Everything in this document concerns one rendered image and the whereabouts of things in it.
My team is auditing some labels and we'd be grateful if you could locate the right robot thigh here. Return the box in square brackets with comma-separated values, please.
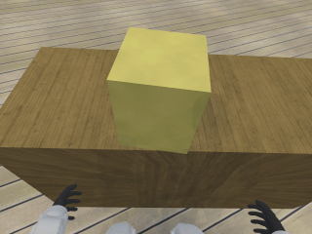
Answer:
[170, 223, 204, 234]

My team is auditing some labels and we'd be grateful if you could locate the carton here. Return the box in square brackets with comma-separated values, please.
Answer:
[106, 27, 212, 154]

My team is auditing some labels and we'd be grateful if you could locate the pedestal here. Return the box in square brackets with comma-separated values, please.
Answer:
[0, 47, 312, 210]

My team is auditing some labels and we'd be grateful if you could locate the left robot thigh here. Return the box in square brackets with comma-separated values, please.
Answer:
[105, 222, 136, 234]

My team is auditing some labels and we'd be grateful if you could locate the robot left hand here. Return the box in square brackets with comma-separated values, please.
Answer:
[53, 183, 82, 220]

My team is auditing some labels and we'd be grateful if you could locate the left robot forearm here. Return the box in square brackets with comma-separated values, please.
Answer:
[28, 205, 68, 234]

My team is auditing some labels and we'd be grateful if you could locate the robot right hand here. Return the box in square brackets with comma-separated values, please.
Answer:
[248, 200, 286, 234]

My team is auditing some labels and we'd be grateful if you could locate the robot thigh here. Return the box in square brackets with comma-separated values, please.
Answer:
[105, 222, 136, 234]
[170, 223, 204, 234]

